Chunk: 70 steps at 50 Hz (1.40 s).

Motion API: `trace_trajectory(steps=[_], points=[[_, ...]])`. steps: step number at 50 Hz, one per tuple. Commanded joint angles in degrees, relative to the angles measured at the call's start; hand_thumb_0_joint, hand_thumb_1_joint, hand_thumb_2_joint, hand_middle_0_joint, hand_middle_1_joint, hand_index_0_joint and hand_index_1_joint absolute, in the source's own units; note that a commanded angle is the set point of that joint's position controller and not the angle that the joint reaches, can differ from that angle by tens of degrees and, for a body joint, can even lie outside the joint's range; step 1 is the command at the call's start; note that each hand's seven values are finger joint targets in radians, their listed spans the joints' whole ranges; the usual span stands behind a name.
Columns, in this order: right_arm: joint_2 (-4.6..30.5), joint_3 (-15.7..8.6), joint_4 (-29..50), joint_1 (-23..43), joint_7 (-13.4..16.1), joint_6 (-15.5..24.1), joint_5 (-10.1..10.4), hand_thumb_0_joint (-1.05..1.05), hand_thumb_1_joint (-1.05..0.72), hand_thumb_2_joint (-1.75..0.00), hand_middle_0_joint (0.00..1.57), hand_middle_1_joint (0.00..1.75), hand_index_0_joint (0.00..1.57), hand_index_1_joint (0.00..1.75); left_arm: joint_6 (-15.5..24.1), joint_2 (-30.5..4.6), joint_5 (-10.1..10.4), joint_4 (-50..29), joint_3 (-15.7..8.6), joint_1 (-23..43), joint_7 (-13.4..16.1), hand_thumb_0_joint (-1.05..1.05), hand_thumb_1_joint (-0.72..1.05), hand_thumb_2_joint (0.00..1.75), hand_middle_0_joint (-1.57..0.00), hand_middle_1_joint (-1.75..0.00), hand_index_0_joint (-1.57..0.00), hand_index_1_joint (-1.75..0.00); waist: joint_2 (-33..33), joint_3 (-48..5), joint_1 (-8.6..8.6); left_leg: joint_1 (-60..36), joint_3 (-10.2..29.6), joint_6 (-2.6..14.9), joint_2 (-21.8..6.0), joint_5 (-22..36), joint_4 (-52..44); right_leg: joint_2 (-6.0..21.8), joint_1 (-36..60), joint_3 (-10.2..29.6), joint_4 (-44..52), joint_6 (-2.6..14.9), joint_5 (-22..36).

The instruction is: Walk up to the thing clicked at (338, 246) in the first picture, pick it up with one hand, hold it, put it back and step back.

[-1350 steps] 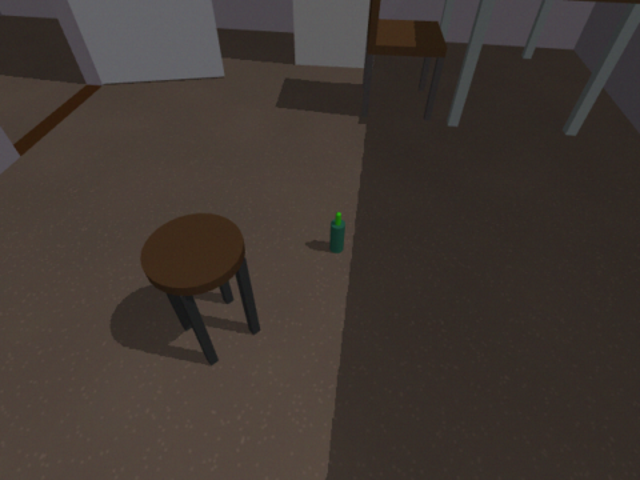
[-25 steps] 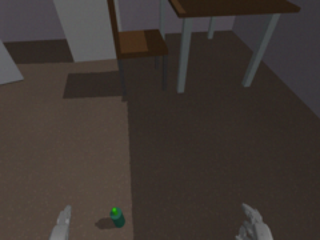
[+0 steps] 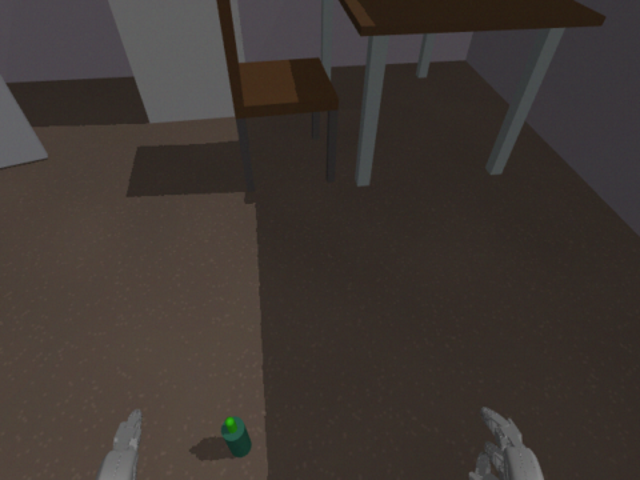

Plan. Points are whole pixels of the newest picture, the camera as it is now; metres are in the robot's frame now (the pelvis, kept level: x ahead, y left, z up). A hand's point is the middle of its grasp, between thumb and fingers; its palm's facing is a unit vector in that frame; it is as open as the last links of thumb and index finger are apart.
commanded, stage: home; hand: left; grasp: from the side
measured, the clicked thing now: (235, 434) +0.39 +0.21 -0.62
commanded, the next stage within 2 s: stand in 0.34 s
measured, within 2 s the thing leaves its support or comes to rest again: neither
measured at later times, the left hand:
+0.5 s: hand out of the picture +0.16 +0.18 -0.05, palm faces +0.10 -0.95 -0.29, open 17.4 cm
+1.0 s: hand out of the picture +0.11 +0.23 -0.11, palm faces -0.04 -0.94 -0.35, open 8.0 cm
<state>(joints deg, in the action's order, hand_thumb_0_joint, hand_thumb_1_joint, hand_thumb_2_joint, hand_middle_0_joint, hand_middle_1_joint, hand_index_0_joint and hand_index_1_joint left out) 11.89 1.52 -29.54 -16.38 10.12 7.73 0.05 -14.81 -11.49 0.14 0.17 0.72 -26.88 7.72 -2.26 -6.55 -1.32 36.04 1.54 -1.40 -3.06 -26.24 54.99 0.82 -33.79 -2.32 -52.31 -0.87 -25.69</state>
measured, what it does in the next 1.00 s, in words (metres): stands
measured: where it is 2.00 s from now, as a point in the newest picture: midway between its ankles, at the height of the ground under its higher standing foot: outside the picture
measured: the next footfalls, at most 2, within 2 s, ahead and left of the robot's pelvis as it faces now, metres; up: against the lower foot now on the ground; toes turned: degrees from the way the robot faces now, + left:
none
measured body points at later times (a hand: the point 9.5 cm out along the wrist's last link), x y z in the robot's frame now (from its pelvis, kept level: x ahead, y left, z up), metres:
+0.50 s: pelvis -0.01 +0.00 +0.00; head +0.01 +0.00 +0.45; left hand +0.15 +0.23 -0.03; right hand +0.15 -0.24 -0.07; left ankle +0.02 +0.13 -0.69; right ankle +0.01 -0.13 -0.69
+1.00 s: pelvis +0.00 +0.00 +0.02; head +0.01 +0.00 +0.47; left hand +0.11 +0.28 -0.08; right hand +0.10 -0.29 -0.09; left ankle +0.02 +0.13 -0.69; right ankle +0.01 -0.13 -0.69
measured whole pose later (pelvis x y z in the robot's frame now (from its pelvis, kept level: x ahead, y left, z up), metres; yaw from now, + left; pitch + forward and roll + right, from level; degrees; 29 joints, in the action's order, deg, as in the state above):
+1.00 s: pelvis +0.00 +0.00 +0.02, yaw +0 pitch +0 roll +0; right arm 18.2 -2.1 -48.7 -12.1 0.4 0.8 -3.4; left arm -0.7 -18.4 -2.8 40.7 -0.7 -14.8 1.1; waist 0.7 0.7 0.1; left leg 22.7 -0.6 -0.7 -1.3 -21.8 44.4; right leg 2.5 -22.4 -0.6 -45.0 -1.1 -22.8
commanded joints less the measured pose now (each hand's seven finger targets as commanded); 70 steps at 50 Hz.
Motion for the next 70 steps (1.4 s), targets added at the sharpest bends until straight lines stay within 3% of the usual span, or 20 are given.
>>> trace_trajectory(steps=[1,3,14,22,24,25,32,33,35,36,37,39,40,43,45,51,55,62,64,70], points=[[6.8,-3.0,9.2,3.9,0.9,3.3,0.1,0.00,-0.90,-0.90,0.20,0.30,0.20,0.30,2.7,-5.6,-0.2,-10.9,-3.2,1.9,0.6,0.00,-0.57,0.05,-0.05,-0.05,-0.05,-0.05,0.8,-4.3,0.03,-5.0,-1.1,1.46,2.1,11.8,-9.1,-2.0,2.7,-1.7,8.3,1.05,10.7],[6.6,-2.9,9.6,4.1,0.9,3.3,0.1,0.00,-0.90,-0.90,0.20,0.30,0.20,0.30,2.7,-5.6,-0.2,-10.4,-3.6,1.6,0.6,0.00,-0.57,0.04,-0.05,-0.05,-0.05,-0.05,0.6,-4.1,0.41,-4.7,-1.2,1.44,2.1,10.2,-9.5,-2.0,2.3,-1.7,8.5,1.08,9.0],[6.5,-3.1,9.5,3.8,1.0,3.1,0.0,0.00,-0.90,-0.90,0.20,0.30,0.20,0.30,2.8,-6.0,-0.3,-10.7,-3.9,1.9,0.5,0.00,-0.56,0.05,-0.05,-0.05,-0.05,-0.05,1.2,-5.7,-0.04,-5.2,-1.7,1.70,2.4,12.1,-8.4,-1.6,3.6,-1.2,9.1,0.77,11.7],[6.6,-2.8,9.6,4.8,0.8,3.3,0.2,0.00,-0.90,-0.90,0.20,0.30,0.20,0.30,3.0,-5.7,0.0,-11.7,-3.1,3.3,0.5,0.00,-0.53,0.07,-0.05,-0.06,-0.05,-0.06,-0.2,-2.1,0.34,-3.3,-1.5,1.75,2.4,4.4,-10.5,-1.6,1.2,-1.4,9.9,1.08,4.0],[6.7,-2.9,9.6,4.6,1.0,3.3,0.2,0.00,-0.90,-0.90,0.20,0.30,0.20,0.30,3.1,-5.7,-0.1,-11.0,-3.3,2.0,0.5,0.00,-0.37,0.23,-0.20,-0.22,-0.20,-0.22,0.2,-3.0,0.68,-4.1,-1.6,1.66,2.4,5.5,-10.4,-1.6,1.4,-1.4,9.8,1.19,4.8],[6.7,-3.0,9.8,4.4,1.0,3.3,0.1,0.00,-0.90,-0.90,0.20,0.30,0.20,0.30,3.2,-5.8,-0.2,-11.3,-3.5,2.3,0.5,0.00,-0.29,0.31,-0.20,-0.30,-0.20,-0.30,0.4,-4.2,0.20,-4.4,-1.4,1.69,2.3,6.4,-10.0,-1.7,2.0,-1.4,9.6,1.11,5.7],[6.6,-2.8,9.6,4.6,1.0,3.7,0.2,0.00,-0.90,-0.90,0.20,0.30,0.20,0.30,3.3,-5.5,-0.2,-10.4,-3.1,2.4,0.6,0.00,0.27,0.87,-0.20,-0.30,-0.20,-0.30,1.0,-2.9,0.32,-3.3,-1.6,1.76,2.4,5.4,-9.8,-1.6,1.1,-1.3,9.8,1.06,4.9],[7.0,-3.1,9.7,4.1,1.1,3.8,0.1,0.00,-0.90,-0.90,0.20,0.30,0.20,0.30,3.3,-5.4,-0.3,-10.8,-2.9,2.1,0.6,0.00,0.35,0.90,-0.20,-0.30,-0.20,-0.30,1.9,-4.8,-0.11,-4.6,-1.3,1.77,2.2,7.0,-9.6,-1.9,1.7,-1.5,9.2,1.00,6.2],[6.9,-2.9,9.7,4.6,1.0,3.8,0.2,0.00,-0.90,-0.90,0.20,0.30,0.20,0.30,3.4,-5.7,-0.1,-11.0,-3.2,3.0,0.7,0.00,0.51,0.90,-0.20,-0.30,-0.20,-0.30,1.5,-3.5,0.16,-3.9,-1.4,1.74,2.3,6.2,-9.8,-1.7,1.2,-1.4,9.3,1.02,5.5],[15.1,-5.4,-3.1,7.2,-2.4,-0.7,-6.5,0.00,-0.90,-0.90,0.20,0.30,0.20,0.30,9.7,-14.0,-5.5,9.1,-5.9,11.6,-2.2,0.00,0.59,0.90,-0.20,-0.30,-0.20,-0.30,5.1,3.6,2.09,-6.8,2.1,3.56,-0.1,15.2,-11.8,2.8,9.3,4.3,10.2,4.46,11.2],[14.9,-5.9,-5.4,5.9,-4.5,-2.6,-7.1,0.00,-0.90,-0.90,0.20,0.30,0.20,0.30,12.1,-14.7,-6.1,15.2,-6.3,9.1,-3.7,0.00,0.67,0.90,-0.20,-0.30,-0.20,-0.30,7.4,0.3,2.21,-9.6,0.1,4.94,0.0,13.5,-10.5,4.2,9.6,6.0,11.2,5.84,11.9],[13.9,-5.8,-6.0,6.8,-6.3,-4.0,-5.8,0.00,-0.90,-0.90,0.20,0.30,0.20,0.30,14.7,-15.1,-5.6,18.5,-5.7,11.0,-5.1,0.00,0.83,0.90,-0.20,-0.30,-0.20,-0.30,7.4,1.5,1.06,-9.9,0.7,5.16,1.0,11.1,-11.8,4.7,8.2,8.4,13.8,6.34,9.4],[13.1,-5.5,-6.7,6.9,-7.2,-4.2,-4.7,0.00,-0.90,-0.90,0.20,0.30,0.20,0.30,15.5,-15.0,-4.7,20.6,-5.3,11.9,-5.6,0.00,0.90,0.90,-0.20,-0.30,-0.20,-0.30,5.7,1.2,1.34,-11.6,0.5,5.21,1.3,9.8,-12.9,5.1,9.1,8.6,14.2,6.11,7.9],[14.0,-6.1,-9.1,6.4,-8.9,-4.3,-2.9,0.00,-0.90,-0.90,0.20,0.30,0.20,0.30,16.5,-15.6,-3.1,26.4,-5.1,12.8,-6.3,0.00,0.90,0.90,-0.20,-0.30,-0.20,-0.30,3.5,-0.5,1.87,-14.8,1.3,4.80,0.9,11.5,-14.3,5.2,11.3,7.8,15.1,5.06,10.8],[14.2,-6.4,-11.3,7.1,-9.1,-4.3,-2.9,0.00,-0.90,-0.90,0.20,0.30,0.20,0.30,16.9,-15.6,-2.6,30.6,-5.0,13.5,-6.2,0.00,0.90,0.90,-0.20,-0.30,-0.20,-0.30,1.7,-1.1,2.06,-17.4,1.8,4.78,0.1,16.3,-15.9,4.6,13.1,6.4,14.3,4.21,16.8],[14.8,-6.1,-16.3,7.9,-9.1,-5.2,-2.7,0.00,-0.90,-0.90,0.20,0.30,0.20,0.30,17.2,-16.5,-2.4,39.7,-4.7,15.6,-5.7,0.00,0.90,0.90,-0.20,-0.30,-0.20,-0.30,1.7,2.5,2.10,-19.0,2.8,4.35,-0.8,19.8,-21.2,4.7,16.7,5.7,17.6,3.51,19.8],[15.8,-5.9,-19.8,7.9,-8.9,-5.6,-2.5,0.00,-0.90,-0.90,0.20,0.30,0.20,0.30,16.7,-16.5,-2.0,44.9,-4.3,15.9,-5.5,0.00,0.90,0.90,-0.20,-0.30,-0.20,-0.30,0.4,3.6,2.29,-20.9,4.2,4.22,-2.1,18.5,-25.9,4.4,19.0,5.1,20.4,3.01,18.7],[17.1,-5.3,-24.7,9.1,-8.9,-6.3,-2.1,0.00,-0.90,-0.90,0.20,0.30,0.20,0.30,16.4,-17.4,-1.8,52.4,-3.7,17.1,-5.9,0.00,0.90,0.90,-0.20,-0.30,-0.20,-0.30,1.5,8.3,2.12,-22.4,4.6,3.38,-2.5,10.8,-33.4,4.8,20.9,5.9,28.5,2.43,12.8],[17.0,-5.2,-25.9,8.4,-9.0,-6.2,-1.8,0.00,-0.90,-0.90,0.20,0.30,0.20,0.30,16.6,-18.1,-1.7,53.9,-3.7,18.2,-5.9,0.00,0.90,0.90,-0.20,-0.30,-0.20,-0.30,2.7,7.9,1.55,-23.8,3.9,3.08,-2.3,14.1,-33.6,5.5,22.2,6.5,29.9,2.37,14.0],[17.7,-5.1,-28.6,9.3,-9.3,-6.5,-1.6,0.00,-0.90,-0.90,0.20,0.30,0.20,0.30,16.6,-18.3,-1.6,57.5,-3.3,18.7,-6.2,0.00,0.90,0.90,-0.20,-0.30,-0.20,-0.30,2.2,9.8,1.64,-24.1,4.4,2.68,-2.6,8.6,-37.4,5.3,22.8,6.4,33.0,1.61,9.9]])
